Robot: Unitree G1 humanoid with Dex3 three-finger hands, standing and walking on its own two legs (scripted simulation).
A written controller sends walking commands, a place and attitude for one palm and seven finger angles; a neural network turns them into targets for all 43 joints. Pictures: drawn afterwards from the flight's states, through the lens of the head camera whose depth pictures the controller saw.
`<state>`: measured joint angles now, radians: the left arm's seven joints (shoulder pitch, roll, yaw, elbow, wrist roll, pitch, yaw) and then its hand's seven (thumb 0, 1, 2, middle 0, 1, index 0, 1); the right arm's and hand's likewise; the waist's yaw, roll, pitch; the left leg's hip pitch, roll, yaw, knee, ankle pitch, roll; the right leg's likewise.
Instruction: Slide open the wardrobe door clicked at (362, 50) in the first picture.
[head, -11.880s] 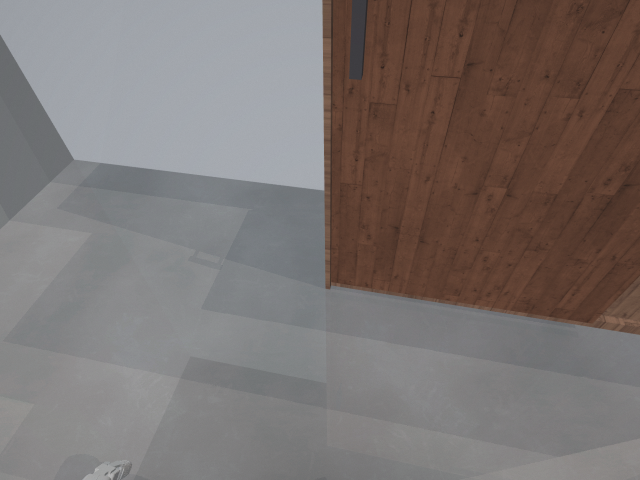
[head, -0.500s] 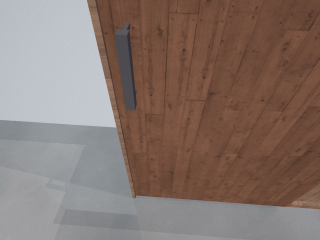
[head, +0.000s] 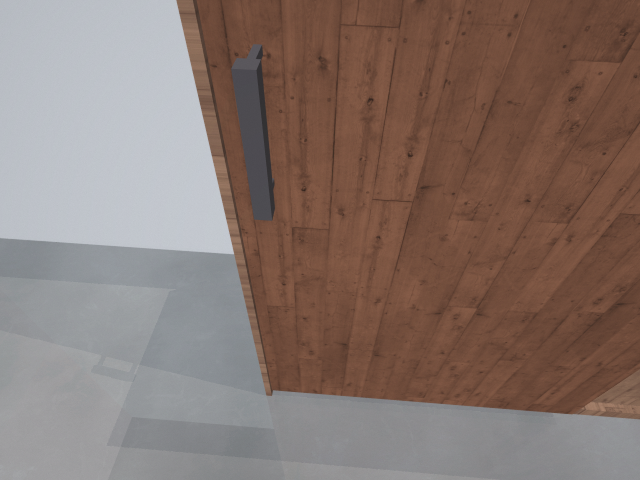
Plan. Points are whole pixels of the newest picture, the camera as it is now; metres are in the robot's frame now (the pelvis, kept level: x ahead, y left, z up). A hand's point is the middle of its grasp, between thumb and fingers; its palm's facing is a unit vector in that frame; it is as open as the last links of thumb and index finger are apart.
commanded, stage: look again from close up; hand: left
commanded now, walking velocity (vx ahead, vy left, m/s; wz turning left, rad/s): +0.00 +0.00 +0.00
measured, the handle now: (260, 140) +0.47 +0.11 +0.20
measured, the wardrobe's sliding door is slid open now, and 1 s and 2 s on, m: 0.00 0.00 0.00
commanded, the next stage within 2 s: raise the hand with hooked fingers in 0.66 s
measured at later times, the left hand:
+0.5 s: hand out of the picture +0.06 +0.25 -0.16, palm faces -0.02 -0.94 -0.33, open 7.4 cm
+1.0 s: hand (129, 421) +0.18 +0.24 -0.01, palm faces +0.19 -0.98 -0.11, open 7.8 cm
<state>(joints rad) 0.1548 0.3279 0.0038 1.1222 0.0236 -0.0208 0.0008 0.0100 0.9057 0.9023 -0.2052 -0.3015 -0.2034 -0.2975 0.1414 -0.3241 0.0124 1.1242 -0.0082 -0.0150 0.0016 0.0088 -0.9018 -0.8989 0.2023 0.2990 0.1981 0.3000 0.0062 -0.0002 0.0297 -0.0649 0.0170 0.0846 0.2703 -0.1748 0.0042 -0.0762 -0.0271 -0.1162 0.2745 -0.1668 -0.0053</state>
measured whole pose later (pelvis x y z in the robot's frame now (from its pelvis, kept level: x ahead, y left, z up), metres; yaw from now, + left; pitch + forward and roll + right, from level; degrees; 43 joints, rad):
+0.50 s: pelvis +0.00 +0.00 +0.00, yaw +0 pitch -2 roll +0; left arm 0.15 0.33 0.01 1.12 0.02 -0.02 0.00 0.01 0.91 0.90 -0.21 -0.30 -0.20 -0.30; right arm 0.14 -0.33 0.01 1.12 -0.01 -0.02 0.00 0.01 -0.90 -0.90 0.20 0.30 0.20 0.30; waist 0.01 0.00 0.03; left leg -0.06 0.02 0.08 0.27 -0.17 0.00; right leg -0.07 -0.03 -0.12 0.27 -0.16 -0.01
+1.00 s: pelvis -0.03 -0.01 -0.03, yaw +0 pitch +5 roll +1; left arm 0.29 0.27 0.30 0.34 -0.28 -0.48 -0.26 0.01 0.80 0.86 -0.21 -0.37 -0.21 -0.36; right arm 0.21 -0.24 -0.03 0.71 0.03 -0.24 -0.02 0.01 -0.90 -0.90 0.20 0.30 0.20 0.30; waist 0.00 0.00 -0.03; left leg -0.43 0.03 0.08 0.68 -0.33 0.00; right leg -0.45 -0.06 -0.11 0.71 -0.33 -0.02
